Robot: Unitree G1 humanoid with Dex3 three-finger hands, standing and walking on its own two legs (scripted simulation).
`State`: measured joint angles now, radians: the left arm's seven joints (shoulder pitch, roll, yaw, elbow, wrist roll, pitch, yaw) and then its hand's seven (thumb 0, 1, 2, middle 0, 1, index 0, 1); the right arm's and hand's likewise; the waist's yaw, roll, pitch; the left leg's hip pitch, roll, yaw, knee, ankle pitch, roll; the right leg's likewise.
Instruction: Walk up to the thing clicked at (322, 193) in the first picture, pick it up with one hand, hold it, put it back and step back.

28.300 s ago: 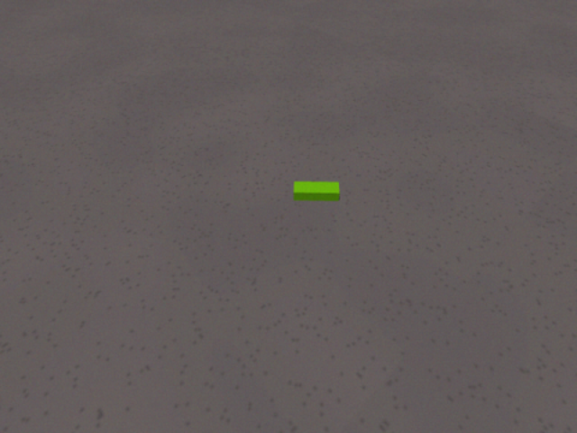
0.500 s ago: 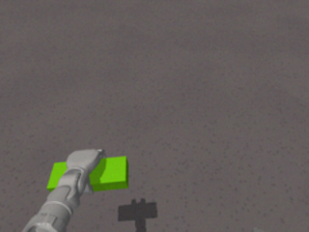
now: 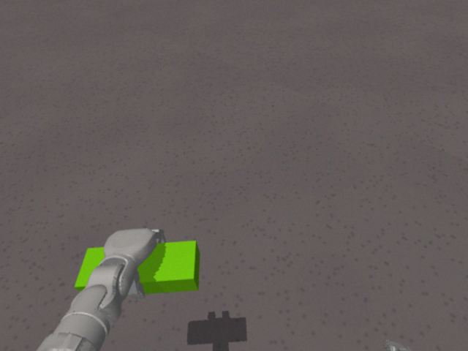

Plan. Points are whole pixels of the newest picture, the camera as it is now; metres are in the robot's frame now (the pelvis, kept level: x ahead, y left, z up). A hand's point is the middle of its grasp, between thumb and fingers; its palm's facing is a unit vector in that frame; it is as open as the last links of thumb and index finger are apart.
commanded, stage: hold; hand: left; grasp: from above
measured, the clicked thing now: (142, 268) +0.31 +0.23 -0.08
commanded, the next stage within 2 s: crouch in 1.24 s
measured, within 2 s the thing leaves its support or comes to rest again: neither
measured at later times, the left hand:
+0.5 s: hand (138, 279) +0.27 +0.21 -0.03, palm faces -0.44 -0.05 -0.90, open 10.9 cm
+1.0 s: hand (135, 278) +0.27 +0.21 -0.02, palm faces -0.45 -0.05 -0.89, open 10.9 cm
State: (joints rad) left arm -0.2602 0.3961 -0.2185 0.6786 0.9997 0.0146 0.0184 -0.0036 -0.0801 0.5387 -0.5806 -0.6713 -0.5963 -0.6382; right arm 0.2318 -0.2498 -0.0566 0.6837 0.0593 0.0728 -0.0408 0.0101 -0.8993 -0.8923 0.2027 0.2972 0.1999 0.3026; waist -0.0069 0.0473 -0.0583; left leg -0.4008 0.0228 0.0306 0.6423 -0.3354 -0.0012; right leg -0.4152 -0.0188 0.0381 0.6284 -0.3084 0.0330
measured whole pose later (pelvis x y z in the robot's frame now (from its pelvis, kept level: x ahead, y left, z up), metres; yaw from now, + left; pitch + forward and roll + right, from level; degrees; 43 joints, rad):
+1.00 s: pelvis -0.02 -0.01 +0.01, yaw +0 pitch +0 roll +0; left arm -0.22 0.40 -0.23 0.59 0.99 0.00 -0.05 0.00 -0.11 0.57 -0.55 -0.75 -0.57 -0.72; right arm 0.17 -0.24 -0.02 0.66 0.07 0.08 -0.06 0.01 -0.91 -0.90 0.20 0.30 0.20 0.30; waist 0.01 0.05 -0.01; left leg -0.26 0.02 0.04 0.50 -0.25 -0.01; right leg -0.29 -0.02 0.04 0.51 -0.23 0.03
